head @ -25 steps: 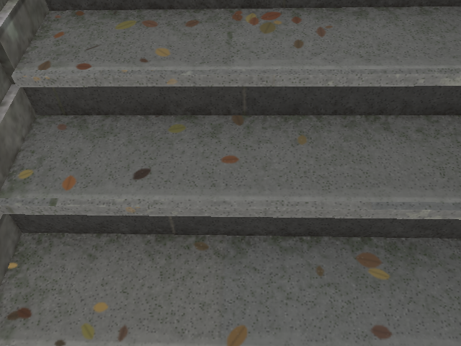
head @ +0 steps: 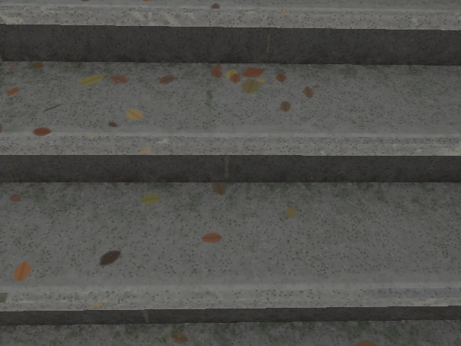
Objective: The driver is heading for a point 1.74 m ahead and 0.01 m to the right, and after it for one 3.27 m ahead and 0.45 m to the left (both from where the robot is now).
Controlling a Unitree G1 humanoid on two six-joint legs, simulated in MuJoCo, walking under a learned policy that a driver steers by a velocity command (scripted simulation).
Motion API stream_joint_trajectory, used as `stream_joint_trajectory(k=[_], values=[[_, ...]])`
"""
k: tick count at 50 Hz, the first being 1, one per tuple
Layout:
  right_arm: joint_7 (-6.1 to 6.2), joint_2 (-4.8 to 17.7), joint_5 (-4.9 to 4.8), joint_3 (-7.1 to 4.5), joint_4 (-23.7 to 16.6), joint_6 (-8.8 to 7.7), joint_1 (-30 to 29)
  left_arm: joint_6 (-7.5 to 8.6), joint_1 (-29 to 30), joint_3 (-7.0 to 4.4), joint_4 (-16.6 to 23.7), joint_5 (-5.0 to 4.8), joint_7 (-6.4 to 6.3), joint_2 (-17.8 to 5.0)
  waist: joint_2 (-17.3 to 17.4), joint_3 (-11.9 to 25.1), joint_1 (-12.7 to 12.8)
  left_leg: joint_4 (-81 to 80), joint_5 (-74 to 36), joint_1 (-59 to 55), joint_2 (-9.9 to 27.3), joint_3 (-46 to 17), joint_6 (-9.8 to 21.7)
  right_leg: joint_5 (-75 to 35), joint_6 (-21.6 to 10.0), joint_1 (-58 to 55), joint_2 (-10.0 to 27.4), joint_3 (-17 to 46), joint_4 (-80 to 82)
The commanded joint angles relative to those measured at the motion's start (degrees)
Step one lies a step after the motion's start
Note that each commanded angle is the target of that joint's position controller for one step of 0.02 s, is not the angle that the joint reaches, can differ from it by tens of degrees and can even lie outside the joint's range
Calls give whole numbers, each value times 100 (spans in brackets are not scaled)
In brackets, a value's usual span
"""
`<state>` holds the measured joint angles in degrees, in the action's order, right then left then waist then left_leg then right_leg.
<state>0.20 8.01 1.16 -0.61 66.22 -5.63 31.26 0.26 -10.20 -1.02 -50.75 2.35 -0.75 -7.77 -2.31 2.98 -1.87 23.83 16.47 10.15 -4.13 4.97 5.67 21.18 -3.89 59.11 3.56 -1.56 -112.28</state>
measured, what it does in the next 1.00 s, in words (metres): climbs: right foot 0.17 m higher, then left foot 0.17 m higher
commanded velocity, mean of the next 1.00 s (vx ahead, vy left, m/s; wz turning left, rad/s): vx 0.50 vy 0.00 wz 0.00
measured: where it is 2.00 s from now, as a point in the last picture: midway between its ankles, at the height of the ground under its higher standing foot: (256, 127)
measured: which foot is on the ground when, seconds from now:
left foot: down 0.00-0.26, up 0.28-0.78, down 0.80-1.00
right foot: up 0.00-0.22, down 0.24-0.84, up 0.86-1.00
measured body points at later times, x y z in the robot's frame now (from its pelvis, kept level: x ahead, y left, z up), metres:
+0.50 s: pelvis +0.27 -0.07 +0.15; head +0.27 -0.08 +0.60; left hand +0.23 +0.16 +0.00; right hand +0.45 -0.28 +0.05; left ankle +0.29 +0.07 -0.32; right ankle +0.28 -0.13 -0.57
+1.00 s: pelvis +0.57 -0.04 +0.29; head +0.57 -0.05 +0.74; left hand +0.70 +0.20 +0.18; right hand +0.61 -0.28 +0.13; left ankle +0.61 +0.02 -0.40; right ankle +0.50 -0.16 -0.18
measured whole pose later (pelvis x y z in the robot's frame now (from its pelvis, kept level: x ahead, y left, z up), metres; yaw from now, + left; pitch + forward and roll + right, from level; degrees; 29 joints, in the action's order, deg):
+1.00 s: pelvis +0.57 -0.04 +0.29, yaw -2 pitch +2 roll +3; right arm 0.5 11.2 1.7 -3.6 58.0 -3.7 16.3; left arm 5.9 -14.2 -3.1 -44.2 1.7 0.1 -9.2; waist -1.5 3.5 1.4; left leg 52.0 24.2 30.4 -3.3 11.8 7.2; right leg 2.6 -8.8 45.3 -1.6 5.7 -112.1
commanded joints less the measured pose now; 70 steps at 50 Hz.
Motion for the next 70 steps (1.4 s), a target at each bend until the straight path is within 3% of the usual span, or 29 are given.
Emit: stream_joint_trajectory(k=[1, 6, 9, 10, 12, 13, 14, 15, 18, 20, 25, 28, 34, 37, 39, 40, 41, 42, 43, 44, 47, 51, 54, 61, 65, 67, 68, 69, 70], values=[[21, 624, 34, 2, 24, -121, 603, 101, 1628, 245, 1317, -33, -189, 262, 621, -1142, -93, -1316, 746, -993, 2286, -2308, 944, 911, -239, 3389, 48, 282, -2052], [192, 629, -106, 154, 147, -44, 359, 115, 2262, 508, 2190, -68, -71, 315, 371, -1175, 15, -2159, 73, 129, 1520, -1323, 547, 583, -140, 1945, 213, -516, 617], [311, 800, -227, 107, -127, 69, 149, 21, 1685, 567, 2051, -123, 50, 387, 298, -460, 79, -2449, -4395, -320, 1522, -395, 644, 530, -367, -755, 81, -1013, 3168], [261, 910, -301, 100, -247, 82, 128, 79, 954, 525, 1770, -285, 17, 295, 957, 463, 528, -1497, -8851, -214, 1572, -96, 766, 277, -504, -2574, -497, -1352, 3497], [108, 1730, -324, -194, -466, -6, -156, 169, -664, 211, 1287, -241, 11, -382, 1647, 1709, 1370, 991, -10651, -1342, 1810, -164, 417, 125, -633, -3984, -835, -843, 4961], [22, 1603, -308, -253, -604, -84, -99, 205, -1040, 26, 989, -48, 6, -769, 1279, 2011, 1365, 2566, -8991, -411, 1506, -344, 261, 695, -857, -4858, -369, 674, 5693], [-200, 970, -290, -204, -985, -130, -272, 127, -1569, -236, 577, 18, -66, -1586, -1017, 2002, 1276, 5308, -3121, 1737, 83, -437, -129, -442, -1636, -5829, 1309, 4101, 7811], [-285, 791, 57, -265, -1110, -146, -303, 28, -1113, -345, 530, -81, -78, -1639, -1027, 2211, 919, 7505, -972, 2200, -139, -1504, -56, 135, -1548, -5389, 1582, 5746, 9148], [-85, 66, 220, -134, -2072, -2, -1490, 311, -387, -143, -296, -78, 31, -371, 674, -386, 88, 8296, -1327, 3733, 472, -1270, 204, 1602, -852, -3151, 1201, 3367, 8858], [-20, -231, 88, -2, -2259, 160, -1384, 452, -776, -23, -832, 18, 133, 126, 66, -438, -104, 9537, -920, 4514, 281, -1256, 364, 621, -710, -3331, 899, 2412, 9016], [42, -229, 39, 117, -2386, 326, -1834, 706, -1062, 82, -1113, -87, 203, 70, 459, -665, -287, 8504, -1472, 5245, 366, -959, 243, -886, -188, -3212, 487, 655, 9299], [124, -423, -4, 167, -2713, 399, -2697, 798, -1806, -19, -1289, -120, 210, -459, -257, -573, 52, 10009, -395, 6638, 323, -403, 198, -852, -597, -4158, 642, 954, 9640], [65, -503, 22, 392, -3795, 347, -4464, 696, -2910, -1, -1514, -126, -130, -384, -183, -757, 525, 8292, 353, 7350, 921, 200, 157, -1328, -507, -5610, 739, 918, 10460], [-110, -583, -40, 407, -3689, 436, -4268, 626, -2876, -48, -1270, -251, -301, -518, 5, -289, 565, 5752, 870, 4963, 779, 734, 315, -4161, -820, -5987, 900, 311, 11205], [-32, -379, -302, 298, -3161, 429, -2898, 609, -2755, -54, -1002, -307, -215, -767, -710, 831, -150, 4918, 1079, 2077, -123, 1288, 567, -10399, -895, -5664, 997, -196, 9615], [19, -58, -272, 144, -2876, 435, -1898, 698, -2555, -176, -921, -370, -132, -1259, -1096, 1258, -686, 4187, 992, 1406, -171, 910, 640, -10991, -788, -6152, 1187, -146, 8507], [23, 391, -55, -23, -2610, 421, -1247, 791, -2187, -271, -719, -390, -23, -1418, -1090, 1671, -1025, 3599, 856, 567, 27, 149, 763, -10234, -576, -5910, 1016, -174, 7150], [98, 828, 55, -211, -2301, 416, -740, 844, -2255, -249, -380, -463, 149, -1081, 125, 1883, -916, 2521, 2303, -665, 1256, -2580, 1400, -8354, -253, -3641, 207, -108, 5065], [150, 1203, 42, -391, -2181, 568, -805, 878, -1561, -375, -223, -255, 302, -1000, 1420, 1844, -1005, -367, 3211, -326, 1989, -5627, 1760, -1966, -75, -2832, -1085, 99, 2330], [97, 1196, -40, -435, -2133, 533, -1632, 853, -1565, -311, 215, -45, 345, -389, 960, 1313, -291, -724, 3425, 239, 2207, -5725, 1477, -1787, -125, -2038, -672, 1092, 750], [81, -106, 84, -169, -1180, 147, -1643, 720, -699, -122, 991, 7, 118, 238, -96, -353, 351, -66, 1810, 1853, 1883, -3492, 877, -1930, -497, -850, -366, 905, -235], [-88, -324, 30, -78, -513, -114, -1032, 403, -715, 172, 1053, -56, 35, 751, 191, -666, 668, -157, 14, 1482, 1437, -1640, 353, -1525, -634, 650, -359, 1094, -851], [-117, 24, -26, -8, -578, -249, -966, 278, -219, 113, 1091, -115, -59, 315, 149, -817, 618, -579, -1516, 1756, 1283, -949, 387, -1569, -319, 549, -386, 211, 173], [209, 348, 14, -98, -394, -139, 536, 256, 1882, 348, 2259, -72, -68, 533, 644, -532, -70, -1203, -2662, -842, 1348, -928, 413, -71, -320, 1981, 143, -483, 904], [286, 858, -62, -237, -903, -88, 158, 90, 894, 312, 1846, -331, -35, 551, 886, 513, 254, -1050, -8205, -900, 1628, -178, 433, 507, -481, -1896, -528, -1249, 3939], [109, 1184, -352, -320, -926, -224, -62, 130, -969, 63, 1245, -294, -146, -87, 1829, 1491, 1197, 960, -9861, -1186, 1641, -88, 143, -408, -761, -3934, -698, -592, 5298], [-37, 897, -430, -295, -1123, -279, 236, 207, -1427, -97, 938, -152, -177, -577, 936, 2033, 1079, 2455, -7717, 424, 1155, -256, -233, -1284, -1327, -5388, 291, 1343, 5787], [-158, 864, -450, -364, -1331, -194, -136, 114, -1561, -208, 860, -32, -259, -857, -849, 2202, 1286, 4963, -1805, 1305, -28, -215, -479, -2790, -2185, -5481, 1460, 3811, 8061], [-213, 519, -161, -367, -1367, -77, 19, 58, -572, -238, 966, -85, -260, -867, -827, 2228, 703, 6934, -273, 1504, -55, -1230, -551, -2274, -2194, -4773, 1552, 4622, 8893]])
